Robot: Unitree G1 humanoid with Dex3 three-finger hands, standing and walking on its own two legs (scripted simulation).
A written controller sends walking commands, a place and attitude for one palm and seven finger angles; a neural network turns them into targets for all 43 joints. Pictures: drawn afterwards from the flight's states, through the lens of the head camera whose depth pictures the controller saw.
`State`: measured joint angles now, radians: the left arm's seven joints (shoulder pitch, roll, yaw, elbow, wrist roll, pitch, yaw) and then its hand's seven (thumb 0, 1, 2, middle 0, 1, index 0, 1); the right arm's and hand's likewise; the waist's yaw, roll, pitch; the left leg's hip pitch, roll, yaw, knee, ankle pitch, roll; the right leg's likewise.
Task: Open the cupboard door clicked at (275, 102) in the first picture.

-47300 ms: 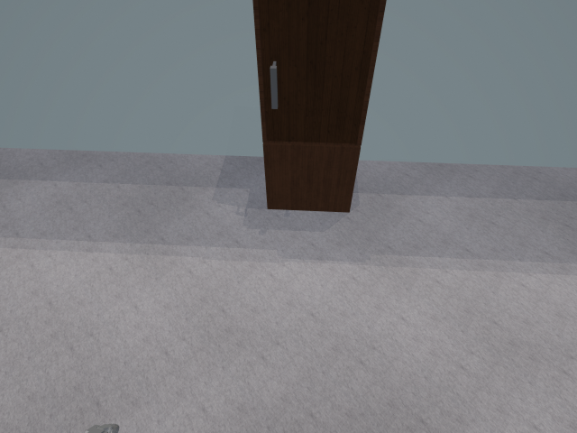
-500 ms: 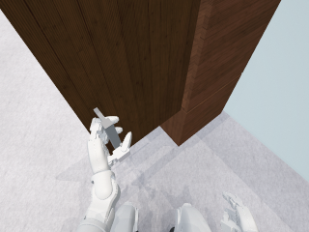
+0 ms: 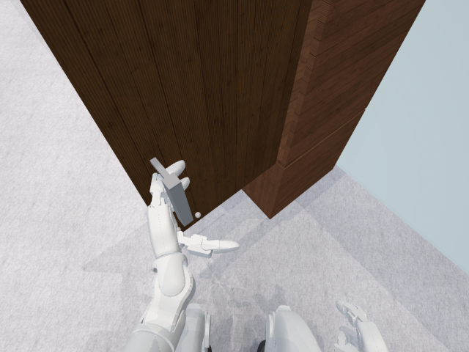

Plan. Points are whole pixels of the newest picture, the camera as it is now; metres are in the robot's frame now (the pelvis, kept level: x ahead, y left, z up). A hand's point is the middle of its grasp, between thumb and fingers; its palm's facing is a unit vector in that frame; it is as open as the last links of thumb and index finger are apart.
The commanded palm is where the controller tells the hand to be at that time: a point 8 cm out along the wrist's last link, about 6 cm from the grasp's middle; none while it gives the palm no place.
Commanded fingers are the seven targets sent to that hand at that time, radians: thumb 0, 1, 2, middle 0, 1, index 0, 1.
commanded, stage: open thumb and fingers to let go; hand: left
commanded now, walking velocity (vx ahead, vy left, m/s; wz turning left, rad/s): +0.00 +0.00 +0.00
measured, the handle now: (172, 193) +0.37 +0.12 +0.02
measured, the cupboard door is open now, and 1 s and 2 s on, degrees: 91 92 92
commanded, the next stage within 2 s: slide the hand sideways off the handle in 0.04 s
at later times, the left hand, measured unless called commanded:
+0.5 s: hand (188, 231) +0.31 +0.09 +0.02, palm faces -0.17 -0.98 +0.02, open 16.3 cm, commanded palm +0.29 +0.14 +0.02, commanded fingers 0.00 -0.50 0.30 -0.15 -0.30 -0.15 -0.30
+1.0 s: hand (160, 261) +0.26 +0.13 +0.01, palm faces -0.15 -0.99 -0.02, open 16.3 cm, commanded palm +0.24 +0.19 +0.02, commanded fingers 0.00 -0.50 0.30 -0.15 -0.30 -0.15 -0.30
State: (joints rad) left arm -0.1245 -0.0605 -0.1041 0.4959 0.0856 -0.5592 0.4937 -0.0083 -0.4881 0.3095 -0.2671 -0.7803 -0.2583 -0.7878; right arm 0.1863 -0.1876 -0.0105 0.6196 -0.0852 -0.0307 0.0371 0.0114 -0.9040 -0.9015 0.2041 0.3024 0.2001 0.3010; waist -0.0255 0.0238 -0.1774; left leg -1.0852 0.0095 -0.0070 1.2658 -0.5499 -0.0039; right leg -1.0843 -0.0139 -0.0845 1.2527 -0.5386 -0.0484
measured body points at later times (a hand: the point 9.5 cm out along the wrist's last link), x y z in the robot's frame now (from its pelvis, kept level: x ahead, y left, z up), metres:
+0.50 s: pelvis +0.00 +0.02 +0.00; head +0.09 +0.02 +0.44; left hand +0.31 +0.14 +0.02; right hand +0.16 -0.22 -0.11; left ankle +0.03 +0.12 -0.62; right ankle +0.03 -0.09 -0.62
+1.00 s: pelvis +0.01 +0.02 -0.02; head +0.11 +0.02 +0.42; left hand +0.26 +0.18 +0.01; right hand +0.21 -0.20 -0.11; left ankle +0.03 +0.12 -0.62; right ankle +0.03 -0.09 -0.62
